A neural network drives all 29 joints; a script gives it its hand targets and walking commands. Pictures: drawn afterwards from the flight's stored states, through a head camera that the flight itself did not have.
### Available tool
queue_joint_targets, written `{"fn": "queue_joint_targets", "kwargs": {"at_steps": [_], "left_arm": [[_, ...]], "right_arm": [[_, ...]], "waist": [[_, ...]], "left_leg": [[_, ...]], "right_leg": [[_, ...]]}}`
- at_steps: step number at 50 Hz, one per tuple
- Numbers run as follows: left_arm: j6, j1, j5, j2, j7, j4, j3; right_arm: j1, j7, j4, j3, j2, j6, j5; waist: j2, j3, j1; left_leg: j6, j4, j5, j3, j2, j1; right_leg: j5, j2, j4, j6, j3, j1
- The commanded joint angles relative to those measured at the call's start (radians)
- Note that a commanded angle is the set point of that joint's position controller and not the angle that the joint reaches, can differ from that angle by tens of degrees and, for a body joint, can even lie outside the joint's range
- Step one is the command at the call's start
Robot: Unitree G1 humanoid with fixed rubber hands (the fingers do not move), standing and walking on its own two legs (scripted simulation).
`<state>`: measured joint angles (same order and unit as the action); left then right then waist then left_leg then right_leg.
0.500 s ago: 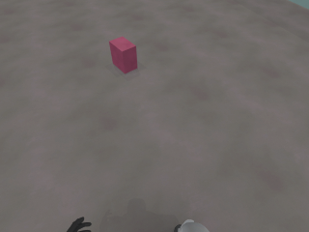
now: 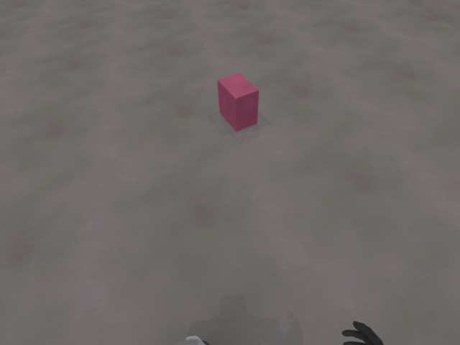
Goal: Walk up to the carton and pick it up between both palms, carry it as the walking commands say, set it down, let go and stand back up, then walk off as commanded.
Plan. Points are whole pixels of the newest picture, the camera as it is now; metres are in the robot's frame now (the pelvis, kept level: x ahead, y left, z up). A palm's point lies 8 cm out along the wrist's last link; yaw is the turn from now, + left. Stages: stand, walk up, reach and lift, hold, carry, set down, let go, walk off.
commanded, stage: walk up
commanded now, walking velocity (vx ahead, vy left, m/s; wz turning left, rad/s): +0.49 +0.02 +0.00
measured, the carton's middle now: (237, 102) +1.62 +0.09 -0.65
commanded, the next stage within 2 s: none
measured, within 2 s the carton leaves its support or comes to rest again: neither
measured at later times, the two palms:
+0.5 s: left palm (158, 226) +0.40 +0.22 -0.12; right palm out of the picture +0.12 -0.22 -0.12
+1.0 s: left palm (139, 239) +0.36 +0.26 -0.11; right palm (322, 160) +0.63 -0.20 -0.13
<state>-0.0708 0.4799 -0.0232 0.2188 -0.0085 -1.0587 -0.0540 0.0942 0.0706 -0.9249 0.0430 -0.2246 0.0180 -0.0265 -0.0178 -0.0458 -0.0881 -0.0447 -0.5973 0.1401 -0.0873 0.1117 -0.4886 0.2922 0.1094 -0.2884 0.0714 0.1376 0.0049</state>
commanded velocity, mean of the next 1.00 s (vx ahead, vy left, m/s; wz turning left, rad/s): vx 0.49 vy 0.04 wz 0.01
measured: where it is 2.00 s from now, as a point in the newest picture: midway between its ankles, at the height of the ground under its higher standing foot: (237, 193)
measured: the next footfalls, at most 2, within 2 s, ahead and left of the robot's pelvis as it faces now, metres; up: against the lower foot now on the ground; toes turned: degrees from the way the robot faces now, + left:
left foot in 0.04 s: +0.16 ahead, +0.15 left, +0.00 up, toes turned +8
right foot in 0.56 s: +0.41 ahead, -0.13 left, +0.00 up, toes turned -9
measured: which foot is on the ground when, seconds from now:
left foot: up 0.00-0.02, down 0.04-0.56, up 0.58-1.00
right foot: down 0.00-0.06, up 0.08-0.54, down 0.56-1.00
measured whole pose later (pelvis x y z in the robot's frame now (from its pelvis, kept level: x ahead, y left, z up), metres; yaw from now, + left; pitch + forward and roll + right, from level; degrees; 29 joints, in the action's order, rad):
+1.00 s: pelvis +0.48 +0.02 +0.00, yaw +0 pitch +1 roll +1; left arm -0.08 0.51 -0.02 0.20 0.00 -1.08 -0.05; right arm 0.07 0.07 -0.93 0.05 -0.23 0.01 -0.03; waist -0.03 -0.06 -0.10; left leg -0.04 -0.60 0.10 -0.09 0.11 -0.52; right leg 0.31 0.11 -0.26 0.07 0.13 0.04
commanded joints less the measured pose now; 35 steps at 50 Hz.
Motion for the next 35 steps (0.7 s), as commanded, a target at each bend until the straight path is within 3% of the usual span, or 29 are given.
{"fn": "queue_joint_targets", "kwargs": {"at_steps": [1,2,3,4,5,6,7,8,9,10,11,13,15,16,20,21,23,24,25,27,28,29,30,31,32,33,34,35], "left_arm": [[-0.003,-0.048,0.014,0.178,0.001,0.044,-0.028],[0.001,-0.042,0.017,0.166,0.001,0.046,-0.023],[0.003,-0.011,0.017,0.117,0.000,0.059,-0.004],[0.001,-0.040,0.010,0.037,0.004,0.109,0.014],[0.017,-0.094,-0.007,0.100,0.004,0.072,-0.017],[0.021,-0.120,-0.010,0.099,-0.003,0.059,-0.020],[0.018,-0.099,0.000,0.083,-0.011,0.052,-0.018],[0.020,-0.092,-0.004,0.069,-0.015,0.050,-0.011],[0.029,-0.067,-0.013,0.053,-0.021,0.040,-0.011],[0.039,-0.070,-0.012,0.052,-0.022,0.042,-0.010],[0.050,-0.095,-0.008,0.042,-0.027,0.056,-0.010],[0.066,-0.170,-0.010,0.043,-0.040,0.066,0.002],[0.072,-0.255,-0.008,0.035,-0.047,0.094,0.005],[0.072,-0.300,-0.007,0.035,-0.049,0.115,0.003],[0.064,-0.451,0.005,0.025,-0.062,0.174,0.008],[0.055,-0.476,0.005,0.028,-0.058,0.189,0.003],[0.043,-0.491,-0.001,0.037,-0.050,0.186,0.000],[0.036,-0.493,-0.002,0.034,-0.046,0.185,-0.003],[0.028,-0.454,-0.003,0.043,-0.040,0.185,-0.007],[0.007,-0.224,-0.009,0.102,-0.018,0.097,-0.027],[-0.005,-0.034,-0.019,0.183,-0.003,0.051,-0.054],[-0.001,0.073,-0.029,0.306,0.005,0.031,-0.081],[0.014,0.045,-0.023,0.319,0.011,0.032,-0.073],[0.012,-0.073,-0.014,0.245,0.010,0.048,-0.057],[0.001,-0.153,-0.005,0.168,0.007,0.068,-0.043],[-0.007,-0.187,-0.001,0.115,0.008,0.067,-0.033],[-0.012,-0.211,0.002,0.085,0.007,0.066,-0.021],[-0.018,-0.184,0.004,0.088,0.007,0.055,-0.014]], "right_arm": [[0.070,-0.018,0.020,0.016,-0.072,0.037,-0.009],[0.201,-0.031,-0.030,0.027,-0.109,0.047,-0.014],[0.349,-0.047,-0.082,0.046,-0.179,0.058,-0.030],[0.424,-0.060,-0.085,0.075,-0.305,0.053,-0.014],[0.441,-0.058,-0.080,0.073,-0.323,0.055,-0.006],[0.382,-0.061,-0.089,0.056,-0.275,0.059,-0.003],[0.269,-0.058,-0.069,0.038,-0.197,0.066,-0.002],[0.203,-0.056,-0.056,0.031,-0.145,0.075,-0.003],[0.182,-0.054,-0.051,0.021,-0.095,0.081,-0.002],[0.197,-0.057,-0.058,0.018,-0.092,0.086,0.000],[0.233,-0.061,-0.064,0.013,-0.080,0.087,-0.001],[0.254,-0.062,-0.063,0.019,-0.097,0.089,0.004],[0.312,-0.067,-0.079,0.023,-0.101,0.086,-0.002],[0.342,-0.070,-0.088,0.021,-0.100,0.083,-0.004],[0.362,-0.072,-0.109,0.022,-0.095,0.083,-0.009],[0.377,-0.073,-0.131,0.017,-0.082,0.075,-0.007],[0.391,-0.079,-0.146,0.022,-0.103,0.069,-0.004],[0.414,-0.081,-0.155,0.023,-0.107,0.065,-0.003],[0.416,-0.085,-0.158,0.024,-0.112,0.064,-0.002],[0.411,-0.080,-0.161,0.016,-0.102,0.059,-0.004],[0.411,-0.079,-0.132,0.004,-0.073,0.060,-0.008],[0.440,-0.081,-0.085,-0.010,-0.006,0.067,0.009],[0.426,-0.083,-0.110,0.011,-0.069,0.052,0.000],[0.408,-0.076,-0.130,0.017,-0.057,0.050,0.003],[0.379,-0.068,-0.127,0.023,-0.036,0.051,0.003],[0.361,-0.059,-0.124,0.020,-0.009,0.041,-0.003],[0.382,-0.050,-0.118,0.024,-0.007,0.030,-0.007],[0.366,-0.046,-0.110,0.026,-0.011,0.014,-0.009]], "waist": [[0.088,0.005,0.099],[0.000,0.065,0.144],[-0.146,0.175,0.190],[-0.427,0.214,0.250],[-0.157,0.160,0.225],[-0.077,0.057,0.176],[-0.060,0.031,0.125],[-0.113,0.021,0.096],[-0.137,0.013,0.071],[-0.141,0.012,0.069],[-0.127,0.010,0.075],[-0.172,-0.013,0.086],[-0.162,-0.019,0.114],[-0.127,-0.028,0.124],[-0.197,-0.088,0.153],[-0.250,-0.077,0.151],[-0.209,-0.071,0.155],[-0.162,-0.079,0.153],[-0.150,-0.062,0.132],[-0.014,0.099,0.036],[0.147,0.253,-0.045],[0.359,0.347,-0.072],[0.126,0.265,-0.016],[0.092,0.135,0.034],[0.098,0.081,0.057],[0.109,0.025,0.075],[0.159,0.019,0.085],[0.165,0.022,0.084]], "left_leg": [[0.012,0.102,0.029,-0.061,-0.035,0.272],[0.026,0.138,0.050,-0.084,-0.056,0.421],[0.062,0.162,0.177,0.071,0.072,0.623],[0.176,0.355,0.352,0.526,0.358,0.726],[0.181,0.422,0.393,0.674,0.409,0.625],[0.158,0.401,0.286,0.570,0.380,0.507],[0.139,0.382,0.136,0.435,0.293,0.440],[0.130,0.376,0.032,0.329,0.235,0.418],[0.102,0.384,0.011,0.239,0.183,0.349],[0.114,0.392,-0.062,0.207,0.187,0.333],[0.112,0.392,-0.080,0.192,0.185,0.337],[0.101,0.392,-0.175,0.127,0.180,0.379],[0.115,0.407,-0.219,0.112,0.189,0.407],[0.122,0.419,-0.176,0.120,0.194,0.412],[0.120,0.475,-0.042,0.034,0.164,0.390],[0.125,0.483,0.026,-0.010,0.117,0.353],[0.144,0.442,-0.056,0.009,0.138,0.393],[0.152,0.417,-0.127,0.022,0.155,0.408],[0.147,0.373,-0.152,0.031,0.164,0.414],[0.106,0.042,-0.270,-0.027,0.081,0.349],[0.065,-0.254,-0.007,-0.011,0.072,0.176],[0.041,-0.511,0.441,0.031,-0.064,-0.096],[0.032,-0.661,0.372,0.175,-0.042,-0.182],[0.027,-0.653,0.267,0.169,0.010,-0.178],[0.016,-0.620,0.171,0.136,0.030,-0.130],[0.014,-0.577,0.109,0.131,0.040,-0.089],[0.011,-0.560,0.075,0.105,0.033,-0.041],[0.011,-0.550,0.059,0.091,0.021,-0.017]], "right_leg": [[-0.149,0.154,-0.014,-0.139,-0.038,-0.195],[-0.187,0.100,-0.196,-0.121,-0.010,-0.233],[-0.066,0.049,-0.500,-0.090,0.012,-0.358],[0.335,-0.059,-0.817,-0.060,0.015,-0.649],[0.266,-0.014,-0.937,-0.069,-0.150,-0.697],[0.144,0.037,-0.954,-0.074,-0.186,-0.692],[0.042,0.054,-0.920,-0.079,-0.175,-0.631],[0.010,0.054,-0.888,-0.070,-0.156,-0.611],[-0.047,0.052,-0.848,-0.053,-0.135,-0.559],[-0.068,0.039,-0.839,-0.041,-0.105,-0.535],[-0.093,0.033,-0.810,-0.032,-0.113,-0.541],[-0.144,0.019,-0.782,-0.032,-0.093,-0.606],[-0.173,0.013,-0.700,-0.020,-0.076,-0.623],[-0.187,0.013,-0.647,-0.018,-0.079,-0.632],[-0.248,-0.008,-0.389,-0.019,-0.043,-0.556],[-0.213,-0.026,-0.358,-0.021,-0.017,-0.470],[-0.158,-0.042,-0.311,-0.030,0.003,-0.454],[-0.133,-0.052,-0.301,-0.035,0.018,-0.451],[-0.123,-0.048,-0.265,-0.043,0.002,-0.411],[-0.155,-0.056,-0.137,-0.094,0.025,-0.092],[-0.083,0.142,-0.130,-0.127,-0.183,0.150],[-0.020,0.440,-0.001,-0.198,-0.675,0.327],[0.027,0.461,0.050,-0.215,-0.786,0.221],[-0.045,0.399,0.036,-0.195,-0.604,0.081],[-0.195,0.327,0.032,-0.184,-0.450,-0.017],[-0.237,0.268,0.058,-0.148,-0.353,-0.097],[-0.268,0.221,0.065,-0.121,-0.249,-0.147],[-0.310,0.204,0.059,-0.112,-0.216,-0.165]]}}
